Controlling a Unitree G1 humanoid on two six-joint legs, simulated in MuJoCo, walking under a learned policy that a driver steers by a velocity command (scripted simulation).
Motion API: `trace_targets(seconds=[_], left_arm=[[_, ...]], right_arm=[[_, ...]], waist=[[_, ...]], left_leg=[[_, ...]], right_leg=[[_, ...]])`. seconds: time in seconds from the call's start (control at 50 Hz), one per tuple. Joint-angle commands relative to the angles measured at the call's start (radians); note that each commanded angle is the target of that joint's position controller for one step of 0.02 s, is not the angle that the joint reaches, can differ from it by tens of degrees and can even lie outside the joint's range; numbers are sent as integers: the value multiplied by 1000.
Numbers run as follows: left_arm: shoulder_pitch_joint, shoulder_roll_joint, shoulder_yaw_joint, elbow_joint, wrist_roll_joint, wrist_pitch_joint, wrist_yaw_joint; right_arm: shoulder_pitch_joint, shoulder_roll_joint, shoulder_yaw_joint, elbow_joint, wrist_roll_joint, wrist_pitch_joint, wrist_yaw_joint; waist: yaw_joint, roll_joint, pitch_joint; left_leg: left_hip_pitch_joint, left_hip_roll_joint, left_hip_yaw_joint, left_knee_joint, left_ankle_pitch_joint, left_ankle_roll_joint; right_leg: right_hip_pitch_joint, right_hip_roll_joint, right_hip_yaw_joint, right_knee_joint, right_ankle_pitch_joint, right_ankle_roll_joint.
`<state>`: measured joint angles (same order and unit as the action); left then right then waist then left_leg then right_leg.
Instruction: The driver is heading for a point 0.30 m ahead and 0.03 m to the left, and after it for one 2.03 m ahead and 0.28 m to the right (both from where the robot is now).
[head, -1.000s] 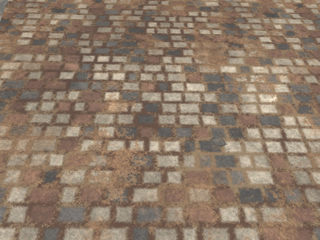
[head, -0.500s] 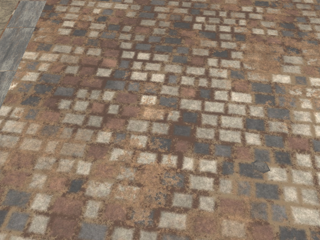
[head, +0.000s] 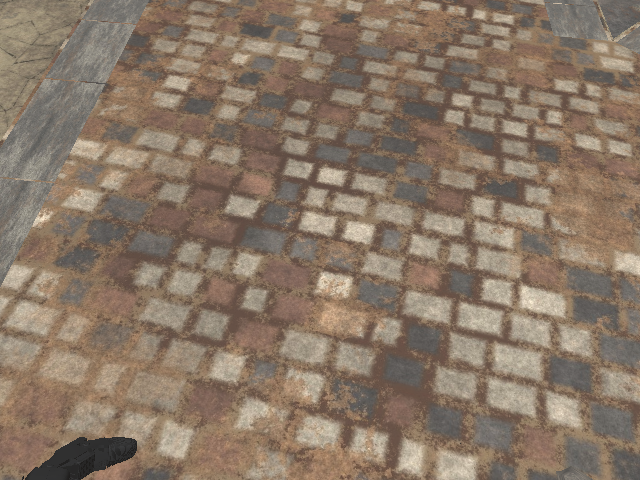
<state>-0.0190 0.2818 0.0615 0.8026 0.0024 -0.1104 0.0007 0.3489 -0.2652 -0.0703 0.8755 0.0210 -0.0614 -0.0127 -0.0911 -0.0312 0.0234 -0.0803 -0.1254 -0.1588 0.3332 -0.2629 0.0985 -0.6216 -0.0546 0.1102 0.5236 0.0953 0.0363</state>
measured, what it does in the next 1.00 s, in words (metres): walks ahead: right foot, then left foot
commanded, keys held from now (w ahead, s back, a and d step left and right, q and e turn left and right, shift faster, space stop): w+q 0.10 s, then q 0.24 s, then e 0.66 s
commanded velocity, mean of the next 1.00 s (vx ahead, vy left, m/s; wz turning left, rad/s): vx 0.17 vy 0.00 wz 0.07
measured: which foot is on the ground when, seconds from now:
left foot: down 0.00-0.12, up 0.14-0.52, down 0.54-0.90, up 0.92-1.00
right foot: up 0.00-0.08, down 0.10-0.56, up 0.58-0.88, down 0.90-1.00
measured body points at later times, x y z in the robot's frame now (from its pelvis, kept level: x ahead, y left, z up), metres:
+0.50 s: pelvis +0.22 -0.02 +0.00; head +0.26 -0.01 +0.45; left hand +0.21 +0.27 -0.13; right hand +0.47 -0.23 -0.09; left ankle +0.28 +0.13 -0.72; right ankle +0.22 -0.14 -0.74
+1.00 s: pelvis +0.26 -0.04 -0.01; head +0.29 -0.07 +0.43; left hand +0.35 +0.26 -0.11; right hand +0.43 -0.32 -0.13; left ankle +0.25 +0.12 -0.69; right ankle +0.27 -0.12 -0.74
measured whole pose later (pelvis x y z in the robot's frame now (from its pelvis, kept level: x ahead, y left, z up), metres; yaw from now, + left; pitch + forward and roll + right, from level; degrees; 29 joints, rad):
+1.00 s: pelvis +0.26 -0.04 -0.01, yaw +0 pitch +1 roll +2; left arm 0.22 0.30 0.07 0.80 0.02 0.02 -0.01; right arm 0.08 -0.30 -0.09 0.78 0.00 0.03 -0.06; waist 0.03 0.03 0.04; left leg -0.48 0.03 0.02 0.99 -0.50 -0.04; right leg -0.33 0.00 -0.02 0.62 -0.31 -0.06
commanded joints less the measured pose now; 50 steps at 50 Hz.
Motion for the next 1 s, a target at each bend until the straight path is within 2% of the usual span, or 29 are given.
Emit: trace_targets(seconds=[0.02,0.06,0.08,0.1,0.12,0.14,0.16,0.18,0.2,0.22,0.28,0.38,0.46,0.52,0.54,0.56,0.58,0.6,0.64,0.7,0.74,0.82,0.88,0.9,0.92,0.94,0.96,0.98,1.0], left_arm=[[-129,83,10,-105,-7,-27,-16],[-100,107,15,-107,-12,-39,-21],[-32,123,22,-92,-12,-44,-19],[95,160,39,-64,-2,-49,-12],[267,226,57,-48,18,-48,-1],[343,279,71,-22,30,-27,-1],[317,180,48,-42,5,-16,-6],[255,112,29,-67,3,-7,-3],[196,96,20,-77,9,4,-2],[164,86,17,-70,12,11,-3],[127,94,20,-47,16,17,-4],[115,144,37,-25,-1,41,14],[155,146,27,26,-20,46,-9],[157,144,15,51,-39,47,-22],[202,111,2,57,-19,40,-26],[270,61,-17,53,17,32,-33],[303,42,-28,57,2,45,-26],[227,107,-12,39,-18,61,-19],[215,167,20,36,-29,96,1],[282,122,29,48,-25,147,26],[270,90,26,30,-18,160,30],[221,94,24,-22,-16,160,3],[299,106,36,-11,-11,159,-19],[319,128,46,-6,0,158,-17],[315,248,74,-31,4,155,2],[304,311,77,-65,32,140,-1],[306,284,71,-69,51,117,-8],[263,258,66,-75,35,100,-5],[210,223,59,-86,9,97,3]], right_arm=[[42,-148,-34,-38,4,2,-11],[42,-161,-40,-43,-1,11,-16],[30,-157,-39,-52,-1,15,-16],[7,-131,-29,-69,-5,14,-12],[-17,-90,-12,-101,-21,10,-8],[136,-27,5,-121,5,3,-8],[154,-134,-10,-104,12,5,-13],[60,-191,-29,-115,11,15,-16],[4,-194,-36,-129,4,27,-22],[-26,-183,-42,-144,-7,35,-24],[-11,-90,-31,-176,8,68,-17],[-92,-62,-15,-239,-9,72,0],[-171,-63,-6,-249,-26,63,11],[-150,-107,-20,-233,-35,53,8],[-137,-172,-34,-237,-43,51,-4],[-132,-228,-41,-258,-65,61,-21],[-146,-174,-28,-251,-58,73,-23],[-153,-148,-23,-249,-49,76,-18],[-158,-199,-40,-235,-41,71,-24],[-282,-151,-30,-234,-36,58,-28],[-318,-132,-29,-222,-42,57,-31],[-312,-152,-40,-191,-33,61,-40],[-327,-164,-44,-171,-3,73,-42],[-284,-135,-40,-147,2,78,-40],[-238,-83,-29,-152,-29,82,-34],[-345,-89,-28,-206,-38,79,-41],[-387,-120,-38,-212,-29,77,-45],[-370,-133,-45,-202,-18,78,-48],[-336,-140,-53,-173,-22,81,-55]], waist=[[1,100,9],[25,135,-4],[62,157,-31],[126,150,-117],[204,72,-264],[138,-266,-408],[139,-214,-379],[156,-109,-246],[137,-19,-163],[114,0,-107],[68,-89,-66],[80,-61,-120],[99,-50,-113],[58,-46,-104],[68,7,-141],[106,140,-227],[96,235,-292],[63,214,-244],[51,205,-175],[123,171,-105],[130,179,-94],[108,193,-128],[153,164,-134],[149,87,-100],[105,-216,-56],[144,-295,-38],[166,-180,-69],[134,-138,-53],[108,-88,-49]], left_leg=[[-17,250,-233,-19,165,105],[21,267,-277,45,248,99],[15,255,-282,90,319,88],[-31,203,-246,218,399,59],[-173,132,-159,496,306,10],[-535,-18,-27,812,-287,-71],[-631,66,-51,954,-373,-88],[-655,96,-38,997,-312,-107],[-625,128,7,987,-259,-127],[-604,153,25,943,-224,-136],[-518,191,86,810,-163,-146],[-415,195,115,532,67,-137],[-292,160,134,317,133,-109],[-98,131,153,59,293,-65],[38,227,68,49,582,-36],[233,422,-76,151,918,54],[211,501,-148,140,816,169],[168,477,-148,93,695,184],[85,481,-116,36,578,179],[-124,435,27,-28,408,138],[-176,408,102,-39,336,125],[-134,443,129,-8,322,120],[-160,430,175,93,234,50],[-220,378,231,205,96,-21],[-426,243,346,491,-173,-136],[-595,106,222,709,-435,-169],[-611,123,119,818,-405,-149],[-623,142,90,835,-308,-129],[-629,159,81,820,-224,-128]], right_leg=[[68,46,-19,-71,-37,-7],[132,59,-25,-94,-132,-25],[230,65,-43,-119,-150,-46],[434,35,-32,-123,-130,-89],[719,-131,107,-64,-73,-159],[1057,-370,525,-101,-63,-328],[1027,-397,600,-121,-72,-317],[895,-354,415,-117,66,-277],[753,-306,263,-122,237,-250],[642,-267,176,-134,343,-239],[482,-207,18,-226,342,-243],[470,-205,-106,-273,349,-266],[485,-180,-111,-236,277,-243],[448,-139,-75,-127,122,-173],[389,-86,-91,-67,-19,-109],[239,-17,-130,40,-406,-42],[211,1,-122,131,-653,-5],[160,10,-114,236,-715,11],[56,12,-99,522,-756,29],[125,-4,-101,589,-630,44],[173,-9,-127,512,-563,44],[257,-16,-150,304,-474,11],[396,28,-206,81,-335,-49],[445,33,-157,-29,-254,-87],[518,-187,175,-156,36,-182],[480,-344,429,-228,127,-367],[466,-320,410,-250,-3,-382],[472,-264,336,-240,-86,-326],[479,-221,278,-226,-141,-270]])
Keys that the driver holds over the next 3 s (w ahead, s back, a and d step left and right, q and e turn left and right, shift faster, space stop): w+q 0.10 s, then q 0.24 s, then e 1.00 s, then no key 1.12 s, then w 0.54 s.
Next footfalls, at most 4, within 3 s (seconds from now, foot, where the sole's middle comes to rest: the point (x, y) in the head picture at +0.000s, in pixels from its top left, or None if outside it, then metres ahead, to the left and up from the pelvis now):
0.10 right None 0.26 -0.14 -0.78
0.54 left None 0.32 0.14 -0.78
0.90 right None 0.31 -0.12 -0.78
1.42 left None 0.36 0.09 -0.78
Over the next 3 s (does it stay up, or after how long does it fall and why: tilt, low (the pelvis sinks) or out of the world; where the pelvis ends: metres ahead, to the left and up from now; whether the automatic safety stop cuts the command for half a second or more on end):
stays up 0.42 -0.05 0.00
